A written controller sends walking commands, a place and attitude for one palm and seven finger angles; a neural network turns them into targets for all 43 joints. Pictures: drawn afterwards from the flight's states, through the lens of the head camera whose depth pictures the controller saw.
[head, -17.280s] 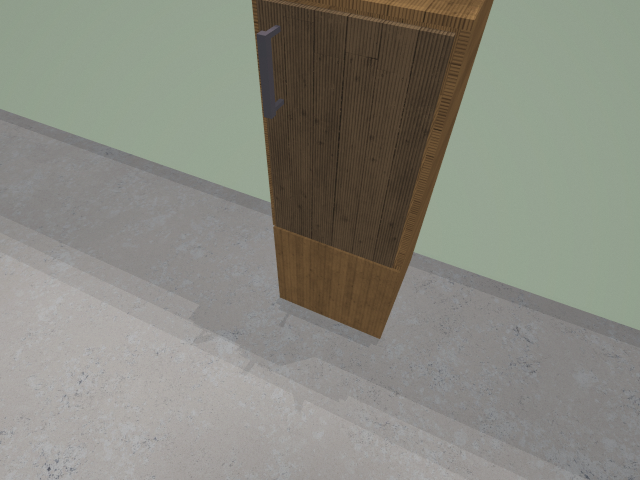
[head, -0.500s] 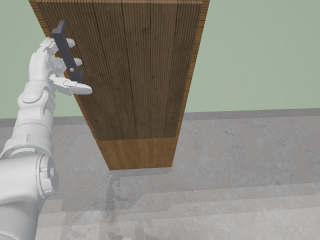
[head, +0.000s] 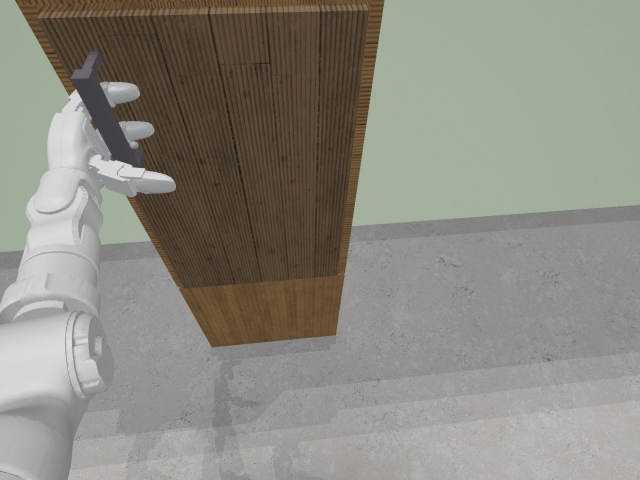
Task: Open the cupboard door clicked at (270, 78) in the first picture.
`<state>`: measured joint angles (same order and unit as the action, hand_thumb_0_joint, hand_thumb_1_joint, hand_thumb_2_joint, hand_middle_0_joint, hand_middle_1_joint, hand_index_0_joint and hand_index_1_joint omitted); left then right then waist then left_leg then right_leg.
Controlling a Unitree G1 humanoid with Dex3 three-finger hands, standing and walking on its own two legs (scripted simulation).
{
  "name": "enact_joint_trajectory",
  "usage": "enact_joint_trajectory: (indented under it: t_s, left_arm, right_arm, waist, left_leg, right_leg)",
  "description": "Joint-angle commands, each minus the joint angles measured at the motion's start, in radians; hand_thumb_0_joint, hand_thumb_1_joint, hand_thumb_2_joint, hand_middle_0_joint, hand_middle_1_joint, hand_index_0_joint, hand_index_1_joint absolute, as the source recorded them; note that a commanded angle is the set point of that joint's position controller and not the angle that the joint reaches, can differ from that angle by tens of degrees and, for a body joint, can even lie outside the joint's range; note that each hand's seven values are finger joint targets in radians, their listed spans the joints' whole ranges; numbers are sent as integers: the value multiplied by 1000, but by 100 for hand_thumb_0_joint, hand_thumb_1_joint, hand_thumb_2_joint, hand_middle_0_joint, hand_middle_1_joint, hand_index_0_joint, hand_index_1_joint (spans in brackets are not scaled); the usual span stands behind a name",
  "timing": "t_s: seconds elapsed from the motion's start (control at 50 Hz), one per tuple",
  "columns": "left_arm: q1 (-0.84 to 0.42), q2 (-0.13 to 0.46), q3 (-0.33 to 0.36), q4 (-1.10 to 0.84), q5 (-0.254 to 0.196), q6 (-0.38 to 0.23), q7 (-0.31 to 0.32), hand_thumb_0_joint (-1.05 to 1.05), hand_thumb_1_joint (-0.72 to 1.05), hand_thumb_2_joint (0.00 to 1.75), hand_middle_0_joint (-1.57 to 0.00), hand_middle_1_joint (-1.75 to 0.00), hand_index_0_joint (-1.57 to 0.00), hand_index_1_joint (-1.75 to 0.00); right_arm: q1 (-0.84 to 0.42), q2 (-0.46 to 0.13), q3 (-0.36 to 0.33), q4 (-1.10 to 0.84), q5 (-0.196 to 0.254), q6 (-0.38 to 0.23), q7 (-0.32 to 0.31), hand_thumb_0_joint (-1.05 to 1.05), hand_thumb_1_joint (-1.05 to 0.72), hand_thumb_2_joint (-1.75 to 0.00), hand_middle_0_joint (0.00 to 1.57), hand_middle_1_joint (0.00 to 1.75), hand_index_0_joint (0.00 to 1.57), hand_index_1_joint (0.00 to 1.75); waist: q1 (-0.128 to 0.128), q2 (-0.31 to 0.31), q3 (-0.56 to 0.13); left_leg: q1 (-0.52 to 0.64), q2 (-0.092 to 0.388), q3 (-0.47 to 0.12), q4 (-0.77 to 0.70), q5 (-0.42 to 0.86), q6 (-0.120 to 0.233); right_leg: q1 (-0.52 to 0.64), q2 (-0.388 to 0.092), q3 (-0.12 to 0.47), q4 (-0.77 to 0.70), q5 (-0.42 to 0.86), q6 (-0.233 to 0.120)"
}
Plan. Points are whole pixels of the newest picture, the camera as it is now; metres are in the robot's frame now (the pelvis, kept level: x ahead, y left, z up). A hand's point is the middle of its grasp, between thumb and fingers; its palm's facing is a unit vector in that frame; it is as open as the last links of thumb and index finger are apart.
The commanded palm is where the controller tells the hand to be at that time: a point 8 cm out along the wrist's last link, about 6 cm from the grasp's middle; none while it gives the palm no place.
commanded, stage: close the thumb around the handle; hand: left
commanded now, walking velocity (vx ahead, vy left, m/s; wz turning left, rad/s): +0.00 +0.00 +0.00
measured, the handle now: (116, 124) +0.53 +0.24 +0.15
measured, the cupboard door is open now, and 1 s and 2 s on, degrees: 0 0 46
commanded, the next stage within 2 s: pull the door open along its arc in 0.76 s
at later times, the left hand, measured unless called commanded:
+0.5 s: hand (132, 143) +0.49 +0.21 +0.15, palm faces +0.07 -1.00 +0.00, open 8.7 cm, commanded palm +0.47 +0.25 +0.15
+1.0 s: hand (133, 146) +0.49 +0.21 +0.15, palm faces +0.06 -1.00 +0.00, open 5.3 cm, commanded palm +0.44 +0.25 +0.15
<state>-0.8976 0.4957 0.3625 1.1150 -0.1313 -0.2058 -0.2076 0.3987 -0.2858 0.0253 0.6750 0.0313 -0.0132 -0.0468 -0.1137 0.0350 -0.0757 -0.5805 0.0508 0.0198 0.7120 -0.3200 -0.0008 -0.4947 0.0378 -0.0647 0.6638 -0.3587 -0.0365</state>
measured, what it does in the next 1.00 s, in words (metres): stands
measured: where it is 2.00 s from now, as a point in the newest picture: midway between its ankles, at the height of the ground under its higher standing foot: outside the picture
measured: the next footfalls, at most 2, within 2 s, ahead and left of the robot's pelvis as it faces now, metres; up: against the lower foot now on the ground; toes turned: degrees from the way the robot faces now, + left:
none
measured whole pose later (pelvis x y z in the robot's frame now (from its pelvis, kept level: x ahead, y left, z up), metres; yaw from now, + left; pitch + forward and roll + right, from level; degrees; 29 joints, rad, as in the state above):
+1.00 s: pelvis -0.01 +0.01 +0.00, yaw -1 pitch +12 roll -2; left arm -0.92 0.50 0.36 1.13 -0.12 -0.21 -0.21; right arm 0.41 -0.28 0.03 0.66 0.02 -0.01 -0.04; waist -0.13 0.03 -0.09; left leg -0.62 0.05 0.03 0.73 -0.32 0.01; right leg -0.53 0.03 -0.05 0.67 -0.35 -0.02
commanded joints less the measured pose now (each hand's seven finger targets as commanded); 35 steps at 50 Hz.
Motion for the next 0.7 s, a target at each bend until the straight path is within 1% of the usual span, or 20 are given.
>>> enact_joint_trajectory:
  t_s: [0.0, 0.04, 0.06, 0.12, 0.16, 0.2, 0.22, 0.28, 0.3, 0.34, 0.38, 0.4, 0.42, 0.48, 0.5, 0.54, 0.56, 0.58, 0.62, 0.68]
  left_arm:
    - [-505, 253, 22, -220, -11, -64, -14, 0, -50, 30, -30, -120, -30, -120]
    - [-486, 245, 18, -212, -11, -59, -18, 0, -50, 30, -30, -120, -30, -120]
    - [-510, 234, 7, -227, -15, -59, -19, 0, -44, 32, -30, -121, -30, -121]
    - [-500, 247, 21, -245, -16, -63, -17, 0, -28, 40, -32, -122, -32, -122]
    - [-492, 212, 2, -254, -21, -64, -17, 0, -16, 44, -32, -124, -32, -124]
    - [-474, 244, 29, -227, -21, -63, -13, 0, -5, 49, -33, -125, -33, -125]
    - [-487, 229, 11, -225, -17, -58, -12, 0, 0, 52, -34, -125, -34, -125]
    - [-510, 230, 6, -218, -7, -53, -7, 0, 17, 59, -35, -127, -35, -127]
    - [-528, 243, 19, -238, -4, -64, -2, 0, 23, 61, -35, -128, -35, -128]
    - [-515, 195, -15, -237, -4, -61, -4, 0, 34, 66, -36, -129, -36, -129]
    - [-493, 220, 15, -214, -9, -59, -1, 0, 45, 71, -37, -130, -37, -130]
    - [-493, 222, 17, -221, -11, -62, 0, 0, 51, 73, -37, -131, -37, -131]
    - [-509, 208, 2, -230, -9, -63, 0, 0, 56, 76, -38, -131, -38, -131]
    - [-544, 184, -24, -219, -6, -57, 1, 0, 73, 83, -39, -133, -39, -133]
    - [-531, 216, 10, -198, -5, -58, 6, 0, 79, 85, -39, -134, -39, -134]
    - [-546, 201, -16, -182, 1, -50, 4, 0, 90, 90, -40, -135, -40, -135]
    - [-553, 193, -22, -175, 2, -46, 3, 0, 90, 90, -40, -135, -40, -135]
    - [-557, 220, -2, -167, 3, -45, 6, 0, 90, 90, -40, -135, -40, -135]
    - [-565, 232, 6, -184, 4, -53, 5, 0, 90, 90, -40, -135, -40, -135]
    - [-571, 204, -25, -137, 5, -44, -2, 0, 90, 90, -40, -135, -40, -135]
  right_arm:
    - [79, -151, -53, -80, 3, -21, -19, 0, -90, -90, 20, 30, 20, 30]
    - [78, -149, -53, -80, 4, -19, -19, 0, -90, -90, 20, 30, 20, 30]
    - [77, -149, -53, -79, 4, -19, -18, 0, -90, -90, 20, 30, 20, 30]
    - [77, -149, -55, -81, 2, -17, -18, 0, -90, -90, 20, 30, 20, 30]
    - [75, -147, -56, -85, 2, -18, -15, 0, -90, -90, 20, 30, 20, 30]
    - [78, -152, -54, -82, 2, -15, -17, 0, -90, -90, 20, 30, 20, 30]
    - [70, -150, -52, -84, 3, -14, -17, 0, -90, -90, 20, 30, 20, 30]
    - [77, -150, -53, -83, 2, -13, -17, 0, -90, -90, 20, 30, 20, 30]
    - [81, -151, -55, -80, -1, -13, -17, 0, -90, -90, 20, 30, 20, 30]
    - [78, -145, -54, -83, -1, -14, -14, 0, -90, -90, 20, 30, 20, 30]
    - [84, -150, -57, -80, -3, -15, -13, 0, -90, -90, 20, 30, 20, 30]
    - [85, -152, -56, -80, -2, -14, -14, 0, -90, -90, 20, 30, 20, 30]
    - [78, -148, -55, -81, -2, -14, -14, 0, -90, -90, 20, 30, 20, 30]
    - [78, -148, -53, -77, -2, -14, -13, 0, -90, -90, 20, 30, 20, 30]
    - [88, -152, -55, -73, -4, -14, -16, 0, -90, -90, 20, 30, 20, 30]
    - [85, -151, -52, -72, -2, -14, -16, 0, -90, -90, 20, 30, 20, 30]
    - [87, -150, -52, -70, -2, -15, -16, 0, -90, -90, 20, 30, 20, 30]
    - [94, -154, -54, -67, -3, -15, -18, 0, -90, -90, 20, 30, 20, 30]
    - [98, -155, -53, -68, -6, -16, -16, 0, -90, -90, 20, 30, 20, 30]
    - [95, -153, -49, -66, -3, -16, -18, 0, -90, -90, 20, 30, 20, 30]
  waist:
    - [-18, 33, -342]
    - [-15, 41, -351]
    - [-24, 38, -343]
    - [-16, 53, -369]
    - [-16, 43, -365]
    - [-13, 18, -345]
    - [-19, 28, -326]
    - [-24, 40, -325]
    - [-23, 43, -350]
    - [-24, 75, -365]
    - [-17, 24, -366]
    - [-20, 24, -366]
    - [-21, 51, -365]
    - [-35, 59, -330]
    - [-32, 13, -332]
    - [-38, 44, -316]
    - [-44, 37, -312]
    - [-41, 23, -316]
    - [-35, 50, -359]
    - [-50, 39, -293]
  left_leg:
    - [256, -47, -26, -50, 241, 57]
    - [268, -45, -26, -51, 255, 54]
    - [276, -43, -28, -52, 254, 54]
    - [291, -43, -28, -47, 282, 54]
    - [303, -41, -31, -51, 286, 51]
    - [284, -41, -30, -49, 277, 53]
    - [275, -41, -31, -54, 270, 52]
    - [283, -40, -35, -53, 266, 50]
    - [300, -40, -37, -44, 297, 51]
    - [333, -37, -42, -43, 310, 45]
    - [315, -35, -45, -45, 307, 45]
    - [319, -36, -44, -41, 318, 48]
    - [324, -34, -43, -44, 316, 45]
    - [319, -32, -50, -48, 279, 42]
    - [305, -34, -49, -42, 285, 49]
    - [293, -35, -50, -49, 263, 45]
    - [295, -33, -51, -50, 247, 45]
    - [289, -31, -56, -51, 241, 45]
    - [306, -35, -56, -44, 270, 44]
    - [269, -32, -55, -50, 216, 43]
  right_leg:
    - [79, -2, 62, -92, 370, 31]
    - [76, -2, 59, -90, 379, 30]
    - [65, -1, 56, -92, 373, 31]
    - [75, -1, 59, -86, 398, 30]
    - [65, 3, 49, -86, 387, 29]
    - [71, 3, 50, -88, 383, 27]
    - [60, 2, 51, -89, 378, 29]
    - [40, 2, 48, -87, 359, 28]
    - [48, 2, 47, -79, 380, 26]
    - [22, 4, 42, -77, 370, 24]
    - [39, 6, 42, -77, 371, 25]
    - [39, 7, 42, -76, 379, 24]
    - [29, 5, 41, -76, 374, 25]
    - [-6, 7, 38, -81, 330, 25]
    - [9, 7, 39, -82, 338, 25]
    - [-6, 4, 41, -84, 320, 25]
    - [-17, 4, 39, -88, 303, 27]
    - [-17, 5, 38, -87, 293, 26]
    - [-3, 3, 41, -80, 314, 25]
    - [-33, 3, 39, -90, 268, 26]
